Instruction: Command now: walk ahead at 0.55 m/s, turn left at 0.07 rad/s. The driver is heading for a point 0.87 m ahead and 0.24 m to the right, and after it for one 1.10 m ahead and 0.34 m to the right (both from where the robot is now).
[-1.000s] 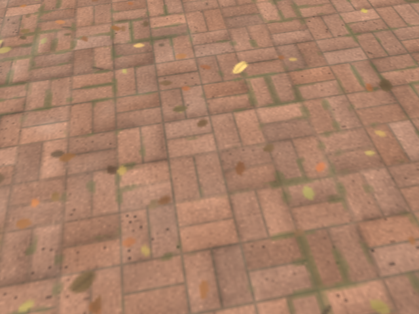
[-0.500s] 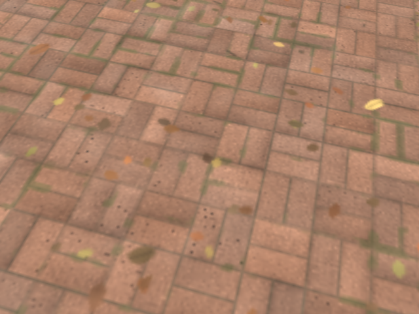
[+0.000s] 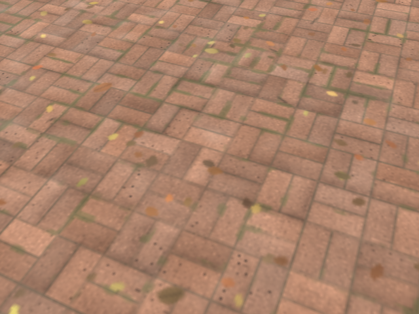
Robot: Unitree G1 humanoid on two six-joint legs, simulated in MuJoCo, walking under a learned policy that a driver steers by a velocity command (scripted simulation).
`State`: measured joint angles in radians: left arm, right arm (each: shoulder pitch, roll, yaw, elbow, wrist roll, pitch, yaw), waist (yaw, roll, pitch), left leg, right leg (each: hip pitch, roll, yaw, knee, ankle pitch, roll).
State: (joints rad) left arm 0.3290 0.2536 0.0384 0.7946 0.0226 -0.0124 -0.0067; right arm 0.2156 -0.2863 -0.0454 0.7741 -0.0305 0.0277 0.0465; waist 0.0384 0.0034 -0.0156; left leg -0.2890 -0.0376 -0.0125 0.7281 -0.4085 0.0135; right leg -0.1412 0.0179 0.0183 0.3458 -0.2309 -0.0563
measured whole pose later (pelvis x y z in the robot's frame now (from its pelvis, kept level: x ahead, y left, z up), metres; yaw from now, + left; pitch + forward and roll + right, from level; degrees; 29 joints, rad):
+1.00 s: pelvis +0.71 -0.14 -0.04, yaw -35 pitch +3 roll +0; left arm 0.46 0.36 0.08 0.88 0.02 -0.08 0.00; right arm 0.00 -0.27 0.03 0.61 -0.04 -0.09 0.00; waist 0.10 -0.01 0.03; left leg -0.55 0.02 0.00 0.54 -0.04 0.03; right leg 0.11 0.15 0.25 0.55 -0.46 -0.15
